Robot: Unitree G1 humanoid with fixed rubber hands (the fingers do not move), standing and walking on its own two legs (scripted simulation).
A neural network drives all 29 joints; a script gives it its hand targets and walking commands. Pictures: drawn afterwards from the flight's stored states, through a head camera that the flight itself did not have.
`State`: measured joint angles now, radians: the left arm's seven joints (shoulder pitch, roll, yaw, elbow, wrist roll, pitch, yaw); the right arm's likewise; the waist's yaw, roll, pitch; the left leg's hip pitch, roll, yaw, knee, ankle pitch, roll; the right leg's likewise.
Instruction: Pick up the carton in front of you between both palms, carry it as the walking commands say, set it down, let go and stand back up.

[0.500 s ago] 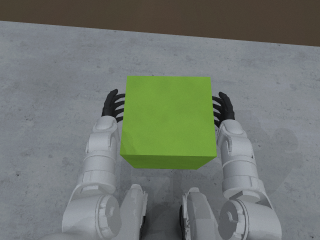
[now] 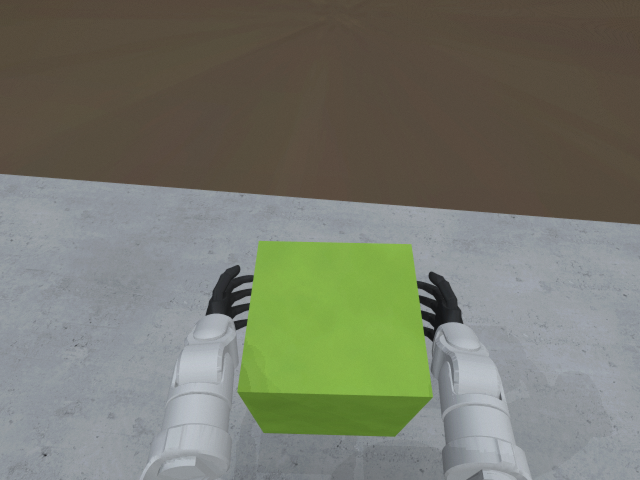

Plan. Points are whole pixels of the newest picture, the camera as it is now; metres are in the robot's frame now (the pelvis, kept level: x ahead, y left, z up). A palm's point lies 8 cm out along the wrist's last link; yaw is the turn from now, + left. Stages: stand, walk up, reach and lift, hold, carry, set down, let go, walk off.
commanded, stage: reach and lift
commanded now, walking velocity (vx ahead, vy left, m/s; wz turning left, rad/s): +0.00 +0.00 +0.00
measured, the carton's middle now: (331, 345) +0.31 +0.00 -0.07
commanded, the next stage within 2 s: hold in 1.16 s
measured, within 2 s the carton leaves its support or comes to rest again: neither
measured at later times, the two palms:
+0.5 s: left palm (212, 315) +0.30 +0.15 +0.05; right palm (458, 324) +0.29 -0.15 +0.05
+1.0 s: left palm (213, 306) +0.30 +0.15 +0.06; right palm (461, 315) +0.30 -0.15 +0.06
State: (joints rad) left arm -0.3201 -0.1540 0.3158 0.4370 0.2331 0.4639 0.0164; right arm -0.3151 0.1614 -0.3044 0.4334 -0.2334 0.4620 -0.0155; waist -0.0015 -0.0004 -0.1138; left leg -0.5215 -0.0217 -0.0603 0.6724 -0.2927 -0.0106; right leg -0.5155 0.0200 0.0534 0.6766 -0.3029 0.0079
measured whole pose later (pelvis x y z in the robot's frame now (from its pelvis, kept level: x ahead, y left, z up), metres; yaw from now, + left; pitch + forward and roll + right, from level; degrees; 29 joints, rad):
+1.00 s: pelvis +0.01 +0.00 +0.03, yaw +0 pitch -5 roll +0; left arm -0.26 -0.15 0.23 0.28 0.28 0.67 -0.01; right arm -0.26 0.15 -0.23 0.28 -0.28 0.67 0.01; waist 0.00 0.00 0.03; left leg -0.08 -0.01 -0.06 0.37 -0.19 -0.01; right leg -0.08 0.01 0.06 0.37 -0.20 0.01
